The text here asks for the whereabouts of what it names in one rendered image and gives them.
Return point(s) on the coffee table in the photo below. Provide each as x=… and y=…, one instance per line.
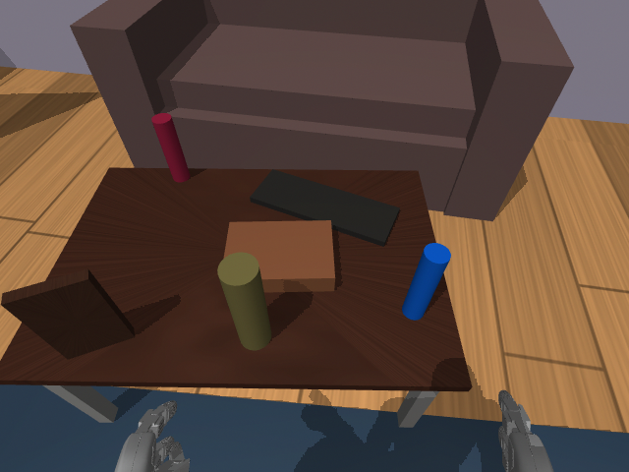
x=155, y=245

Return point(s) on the left robot hand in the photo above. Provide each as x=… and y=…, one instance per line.
x=141, y=453

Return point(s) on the sofa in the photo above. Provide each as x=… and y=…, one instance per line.
x=458, y=90

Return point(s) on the right robot hand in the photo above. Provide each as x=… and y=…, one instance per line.
x=521, y=450

